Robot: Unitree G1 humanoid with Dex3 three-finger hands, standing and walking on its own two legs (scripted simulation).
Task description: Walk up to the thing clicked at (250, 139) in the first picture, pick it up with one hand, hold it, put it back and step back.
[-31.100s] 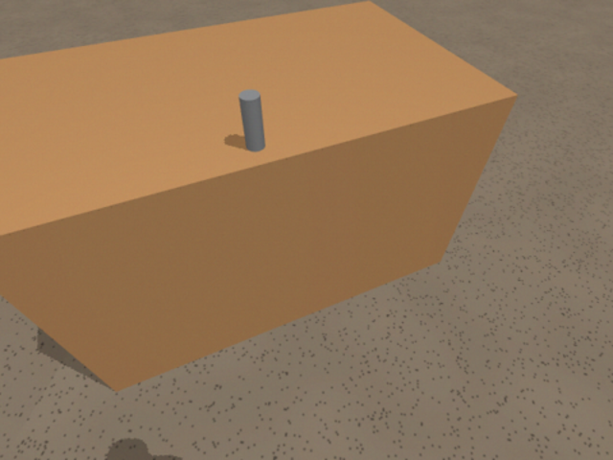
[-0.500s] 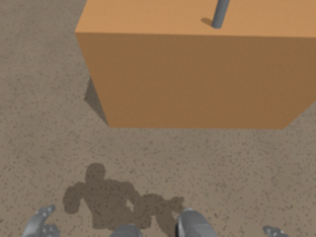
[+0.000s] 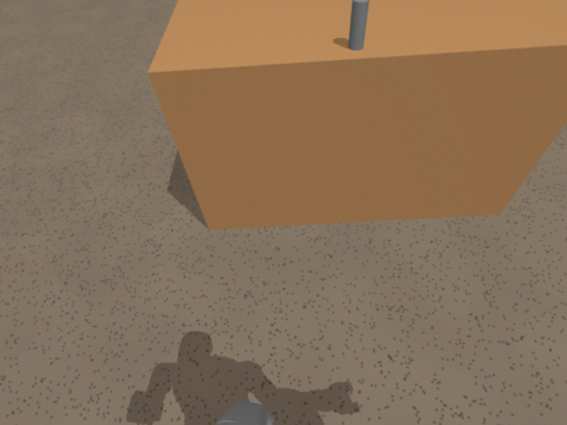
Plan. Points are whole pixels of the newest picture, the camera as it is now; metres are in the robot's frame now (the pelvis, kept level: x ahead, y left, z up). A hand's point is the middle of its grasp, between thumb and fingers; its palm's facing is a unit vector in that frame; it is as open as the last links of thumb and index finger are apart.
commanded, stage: step back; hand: right
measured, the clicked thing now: (358, 24) +1.06 -0.17 +0.05
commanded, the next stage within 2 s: stand in 0.96 s
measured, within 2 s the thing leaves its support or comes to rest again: neither
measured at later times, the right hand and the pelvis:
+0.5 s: hand out of the picture +0.08 -0.26 -0.15, palm faces -0.07 +0.93 -0.36, open 7.4 cm; pelvis +0.00 +0.00 +0.01, yaw +2 degrees
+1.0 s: hand (442, 414) +0.16 -0.21 -0.13, palm faces -0.03 +0.95 -0.32, open 7.4 cm; pelvis +0.03 +0.03 +0.01, yaw +0 degrees
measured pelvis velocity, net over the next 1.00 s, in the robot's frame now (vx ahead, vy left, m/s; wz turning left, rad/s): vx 0.03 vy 0.03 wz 0.01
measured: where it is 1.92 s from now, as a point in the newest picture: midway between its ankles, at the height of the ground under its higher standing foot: outside the picture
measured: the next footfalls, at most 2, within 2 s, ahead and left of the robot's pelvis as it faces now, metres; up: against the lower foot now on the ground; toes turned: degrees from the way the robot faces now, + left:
left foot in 0.10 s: +0.08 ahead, +0.15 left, +0.00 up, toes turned +3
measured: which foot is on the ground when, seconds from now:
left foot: up 0.00-0.08, down 0.10-1.00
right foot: down 0.00-1.00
